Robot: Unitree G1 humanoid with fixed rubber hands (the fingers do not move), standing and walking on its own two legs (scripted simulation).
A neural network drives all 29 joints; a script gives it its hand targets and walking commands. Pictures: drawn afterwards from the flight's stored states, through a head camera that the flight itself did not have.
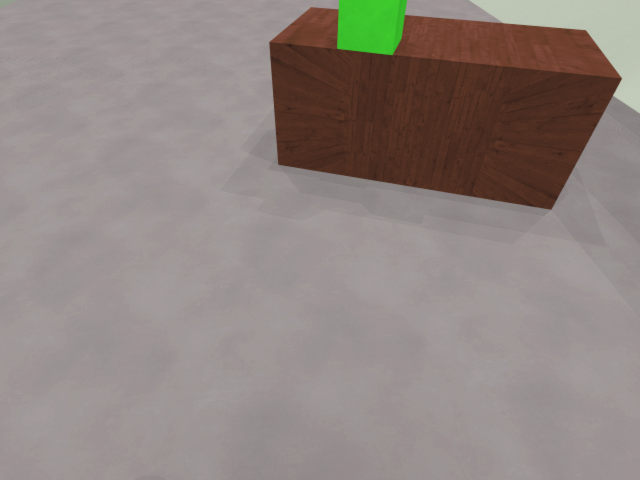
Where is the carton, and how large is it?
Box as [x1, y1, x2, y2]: [337, 0, 406, 54]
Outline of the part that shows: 339,0 337,48 392,54 401,38 406,0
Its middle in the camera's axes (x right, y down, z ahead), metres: +0.23 -1.03 +1.74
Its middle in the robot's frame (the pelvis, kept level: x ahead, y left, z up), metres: +2.01 -0.24 +0.01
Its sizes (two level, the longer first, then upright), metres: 0.253 0.253 0.222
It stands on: a pedestal, 0.67 m high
